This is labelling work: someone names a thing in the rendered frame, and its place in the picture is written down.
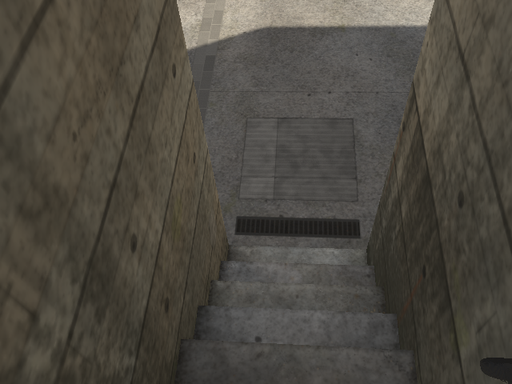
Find right robot hand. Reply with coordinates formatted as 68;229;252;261
480;358;512;384

